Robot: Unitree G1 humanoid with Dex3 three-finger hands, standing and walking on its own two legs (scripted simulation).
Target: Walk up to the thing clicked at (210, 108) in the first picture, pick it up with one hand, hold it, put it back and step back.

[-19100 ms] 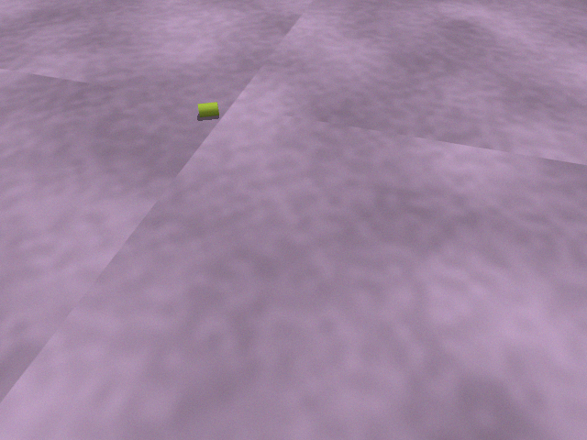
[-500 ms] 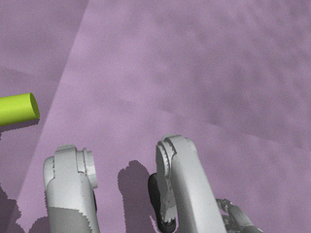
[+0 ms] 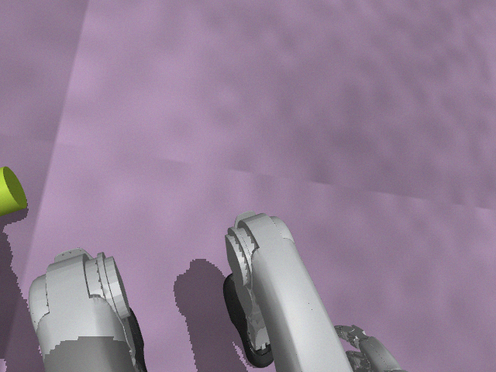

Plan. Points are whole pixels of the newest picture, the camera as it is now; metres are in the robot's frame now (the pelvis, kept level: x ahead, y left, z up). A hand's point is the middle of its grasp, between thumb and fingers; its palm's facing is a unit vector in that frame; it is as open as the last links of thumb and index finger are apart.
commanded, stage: approach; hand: left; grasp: from above
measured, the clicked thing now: out of the picture +0.44 +0.37 -0.28
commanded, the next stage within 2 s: close in in 0.02 s
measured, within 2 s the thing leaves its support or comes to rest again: neither
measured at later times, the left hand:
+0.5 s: hand out of the picture +0.41 +0.36 -0.21, palm faces -0.44 -0.17 -0.88, open 14.3 cm
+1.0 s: hand out of the picture +0.42 +0.35 -0.25, palm faces -0.46 -0.19 -0.87, open 14.3 cm
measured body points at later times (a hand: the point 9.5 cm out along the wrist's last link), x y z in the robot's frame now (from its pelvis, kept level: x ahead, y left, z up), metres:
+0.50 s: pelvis +0.00 +0.01 -0.01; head +0.24 +0.14 +0.35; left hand +0.43 +0.36 -0.16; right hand +0.11 -0.26 -0.08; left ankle +0.08 +0.14 -0.29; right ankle +0.10 -0.12 -0.28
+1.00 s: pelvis +0.01 +0.01 -0.02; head +0.27 +0.12 +0.33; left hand +0.45 +0.36 -0.20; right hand +0.07 -0.24 -0.10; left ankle +0.08 +0.14 -0.29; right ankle +0.10 -0.12 -0.29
